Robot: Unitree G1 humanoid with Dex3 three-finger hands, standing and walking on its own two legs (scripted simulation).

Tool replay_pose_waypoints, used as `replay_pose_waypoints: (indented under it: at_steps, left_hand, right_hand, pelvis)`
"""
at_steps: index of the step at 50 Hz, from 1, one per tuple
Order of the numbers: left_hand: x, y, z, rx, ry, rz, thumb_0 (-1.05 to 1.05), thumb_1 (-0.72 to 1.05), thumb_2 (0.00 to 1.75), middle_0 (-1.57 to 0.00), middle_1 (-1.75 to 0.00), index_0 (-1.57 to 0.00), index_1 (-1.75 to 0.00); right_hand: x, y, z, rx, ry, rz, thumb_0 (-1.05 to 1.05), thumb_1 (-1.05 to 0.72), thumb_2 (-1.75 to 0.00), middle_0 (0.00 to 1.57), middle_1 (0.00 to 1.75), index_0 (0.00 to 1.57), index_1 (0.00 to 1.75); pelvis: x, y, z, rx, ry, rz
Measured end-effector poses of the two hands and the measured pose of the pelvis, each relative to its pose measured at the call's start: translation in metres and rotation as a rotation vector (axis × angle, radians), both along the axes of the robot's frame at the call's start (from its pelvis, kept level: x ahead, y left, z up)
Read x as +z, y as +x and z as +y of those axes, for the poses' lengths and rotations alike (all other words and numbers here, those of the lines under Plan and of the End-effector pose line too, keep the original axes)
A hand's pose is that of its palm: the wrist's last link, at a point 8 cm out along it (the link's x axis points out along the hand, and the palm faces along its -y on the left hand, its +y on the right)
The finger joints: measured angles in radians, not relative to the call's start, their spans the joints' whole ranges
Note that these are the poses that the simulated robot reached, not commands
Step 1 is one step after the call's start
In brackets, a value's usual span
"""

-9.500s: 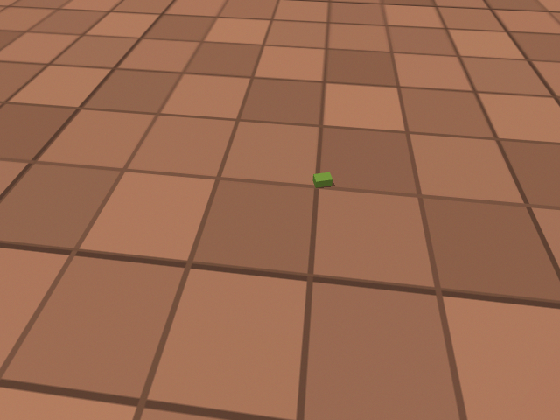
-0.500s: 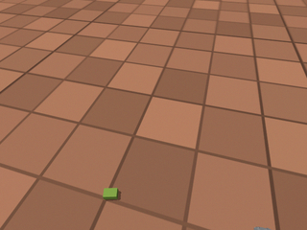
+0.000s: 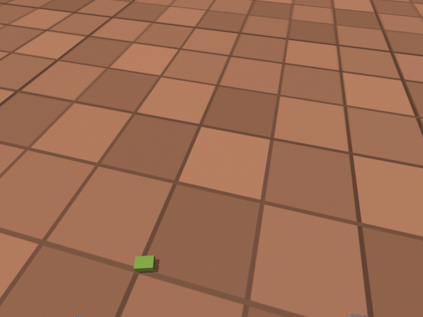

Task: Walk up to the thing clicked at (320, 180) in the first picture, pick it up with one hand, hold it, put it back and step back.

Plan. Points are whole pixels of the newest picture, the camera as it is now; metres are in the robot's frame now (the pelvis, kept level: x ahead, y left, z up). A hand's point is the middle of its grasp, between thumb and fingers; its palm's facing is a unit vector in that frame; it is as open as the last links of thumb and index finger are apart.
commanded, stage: stand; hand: left
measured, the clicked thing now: (144, 263) +0.47 +0.30 -0.76
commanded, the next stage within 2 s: none
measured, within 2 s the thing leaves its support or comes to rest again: neither
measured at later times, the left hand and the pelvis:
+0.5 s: hand out of the picture +0.07 +0.25 -0.16, palm faces -0.02 -0.94 -0.35, open 7.3 cm; pelvis +0.00 +0.00 +0.00, yaw +0 degrees
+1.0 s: hand out of the picture +0.09 +0.25 -0.15, palm faces -0.02 -0.94 -0.35, open 7.3 cm; pelvis +0.01 -0.01 +0.00, yaw +0 degrees
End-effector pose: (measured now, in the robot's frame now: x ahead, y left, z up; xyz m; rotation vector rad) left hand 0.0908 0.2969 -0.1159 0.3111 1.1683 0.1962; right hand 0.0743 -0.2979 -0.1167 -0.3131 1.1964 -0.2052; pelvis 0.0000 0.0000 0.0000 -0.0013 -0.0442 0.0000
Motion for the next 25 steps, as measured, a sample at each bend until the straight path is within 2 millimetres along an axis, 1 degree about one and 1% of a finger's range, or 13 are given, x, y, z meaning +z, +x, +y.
replay_pose_waypoints:
  at_steps: [9,18,25]
  left_hand:
    - [0.0,-0.012,0.002,0.005,0.007,0.034,0.0,0.9,0.9,-0.2,-0.3,-0.21,-0.3]
    - [-0.001,-0.027,0.002,0.017,0.013,0.072,0.0,0.9,0.9,-0.2,-0.3,-0.21,-0.3]
    - [-0.002,-0.031,0.0,0.018,0.013,0.088,0.0,0.9,0.9,-0.2,-0.3,-0.21,-0.3]
  right_hand:
    - [0.0,0.005,0.003,0.008,0.01,-0.003,0.01,-0.91,-0.9,0.2,0.3,0.2,0.3]
    - [-0.003,-0.001,0.0,0.005,0.014,0.028,0.01,-0.91,-0.9,0.2,0.3,0.2,0.3]
    - [-0.005,-0.005,-0.002,-0.002,0.014,0.05,0.01,-0.91,-0.9,0.2,0.3,0.2,0.3]
  pelvis:
    - [0.001,-0.002,0.0,-0.003,0.002,0.004]
    - [0.002,-0.002,-0.002,0.0,0.002,0.011]
    - [0.002,0.0,-0.003,0.002,0.001,0.015]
